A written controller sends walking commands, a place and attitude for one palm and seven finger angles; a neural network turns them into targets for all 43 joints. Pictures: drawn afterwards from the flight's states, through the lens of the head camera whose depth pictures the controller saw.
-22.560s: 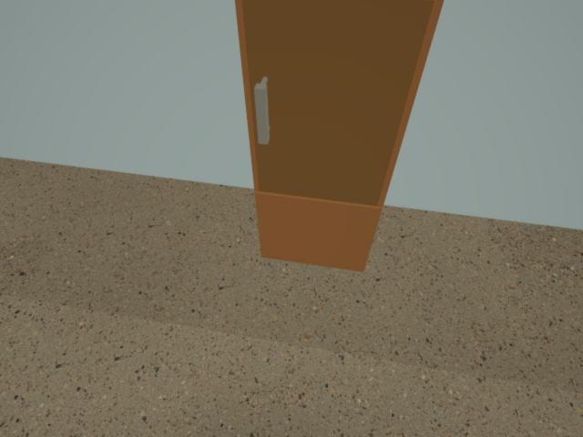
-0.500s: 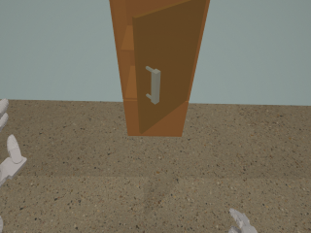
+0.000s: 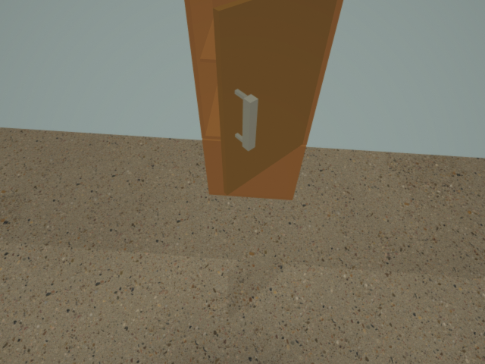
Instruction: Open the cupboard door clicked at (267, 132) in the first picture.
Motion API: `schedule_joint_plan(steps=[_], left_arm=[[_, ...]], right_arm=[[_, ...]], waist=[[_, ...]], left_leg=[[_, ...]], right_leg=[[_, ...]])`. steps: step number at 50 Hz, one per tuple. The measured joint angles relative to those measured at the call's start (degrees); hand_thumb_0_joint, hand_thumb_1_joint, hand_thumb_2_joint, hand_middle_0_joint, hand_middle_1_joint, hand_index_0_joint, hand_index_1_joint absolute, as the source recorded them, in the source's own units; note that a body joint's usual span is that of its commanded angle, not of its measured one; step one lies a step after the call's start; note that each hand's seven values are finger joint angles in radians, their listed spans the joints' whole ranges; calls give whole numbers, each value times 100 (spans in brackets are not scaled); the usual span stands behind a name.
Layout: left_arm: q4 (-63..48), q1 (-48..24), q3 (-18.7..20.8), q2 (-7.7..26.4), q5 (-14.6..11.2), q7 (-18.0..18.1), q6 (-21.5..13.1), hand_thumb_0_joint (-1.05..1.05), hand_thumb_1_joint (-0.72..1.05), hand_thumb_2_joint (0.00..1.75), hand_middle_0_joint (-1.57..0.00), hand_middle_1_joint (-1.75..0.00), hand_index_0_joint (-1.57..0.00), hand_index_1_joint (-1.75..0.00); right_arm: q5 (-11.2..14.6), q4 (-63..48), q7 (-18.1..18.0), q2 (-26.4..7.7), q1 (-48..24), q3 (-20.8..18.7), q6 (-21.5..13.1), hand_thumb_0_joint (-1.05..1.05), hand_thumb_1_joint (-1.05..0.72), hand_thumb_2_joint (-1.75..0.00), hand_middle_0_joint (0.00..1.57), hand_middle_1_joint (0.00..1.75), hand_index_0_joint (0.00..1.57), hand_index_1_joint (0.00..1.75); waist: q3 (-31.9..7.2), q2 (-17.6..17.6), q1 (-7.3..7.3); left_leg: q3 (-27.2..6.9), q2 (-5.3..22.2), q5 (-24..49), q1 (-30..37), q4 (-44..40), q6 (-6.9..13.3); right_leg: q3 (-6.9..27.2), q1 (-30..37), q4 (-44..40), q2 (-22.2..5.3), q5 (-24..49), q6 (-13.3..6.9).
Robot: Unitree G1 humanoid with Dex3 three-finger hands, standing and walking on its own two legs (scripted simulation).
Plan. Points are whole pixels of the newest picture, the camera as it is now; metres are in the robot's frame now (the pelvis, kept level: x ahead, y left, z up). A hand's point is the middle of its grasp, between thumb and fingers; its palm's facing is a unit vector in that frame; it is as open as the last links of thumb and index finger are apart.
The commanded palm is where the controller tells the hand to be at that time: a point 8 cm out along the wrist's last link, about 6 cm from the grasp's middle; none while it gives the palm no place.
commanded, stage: let the arm hang, fingers relaxed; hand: left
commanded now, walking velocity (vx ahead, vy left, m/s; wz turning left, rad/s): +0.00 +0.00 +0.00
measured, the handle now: (243, 120) +0.68 +0.04 -0.03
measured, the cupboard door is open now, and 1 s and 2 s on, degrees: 45 45 45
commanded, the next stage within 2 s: look to check the result in 0.58 s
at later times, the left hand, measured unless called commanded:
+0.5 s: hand out of the picture +0.02 +0.19 -0.17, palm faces +0.01 -0.98 -0.21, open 7.3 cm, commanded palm none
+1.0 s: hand out of the picture +0.05 +0.23 -0.16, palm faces -0.01 -0.96 -0.27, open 7.4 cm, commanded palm none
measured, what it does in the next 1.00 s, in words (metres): stands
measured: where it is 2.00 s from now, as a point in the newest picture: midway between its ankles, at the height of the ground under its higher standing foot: outside the picture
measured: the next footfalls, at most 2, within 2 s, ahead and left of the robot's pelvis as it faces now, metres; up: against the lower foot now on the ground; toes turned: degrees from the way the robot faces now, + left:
none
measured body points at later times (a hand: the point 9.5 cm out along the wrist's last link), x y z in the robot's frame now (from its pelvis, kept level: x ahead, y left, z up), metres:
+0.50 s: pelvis +0.00 +0.02 +0.00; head +0.01 +0.01 +0.45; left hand +0.02 +0.24 -0.15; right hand +0.00 -0.20 -0.16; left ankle +0.01 +0.12 -0.74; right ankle +0.03 -0.09 -0.74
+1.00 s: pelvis +0.01 +0.02 +0.00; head +0.03 +0.01 +0.45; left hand +0.05 +0.28 -0.14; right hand +0.03 -0.23 -0.15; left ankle +0.01 +0.12 -0.74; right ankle +0.03 -0.09 -0.74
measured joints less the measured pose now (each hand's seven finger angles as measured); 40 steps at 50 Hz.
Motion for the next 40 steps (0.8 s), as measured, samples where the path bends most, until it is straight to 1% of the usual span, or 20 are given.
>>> schedule_joint_plan(steps=[7,19,27,40], left_arm=[[385,82,-27,-41,-4,18,-31,0,92,90,-20,-30,-20,-30],[377,-93,-50,-281,20,20,-103,0,91,90,-20,-30,-20,-30],[357,-185,-28,-197,29,18,-123,1,92,90,-20,-30,-20,-30],[386,-325,-7,21,31,-14,-134,0,91,90,-20,-30,-20,-30]], right_arm=[[8,177,-2,112,-37,28,-43,0,-91,-89,20,30,20,29],[4,190,-9,143,-216,20,-123,0,-91,-89,20,30,20,29],[-2,189,-10,74,-293,5,-146,0,-91,-89,20,30,20,29],[9,225,6,-178,-424,-19,-158,0,-91,-89,20,30,20,29]], waist=[[-56,105,-8],[-192,91,1],[-197,45,-13],[-94,56,-16]], left_leg=[[61,-42,106,128,-213,44],[142,-132,116,172,-258,121],[169,-160,106,205,-280,149],[174,-196,123,275,-377,182]], right_leg=[[62,92,-163,-39,93,41],[144,59,-72,-129,50,123],[173,74,-66,-156,34,153],[181,138,-144,-191,38,187]])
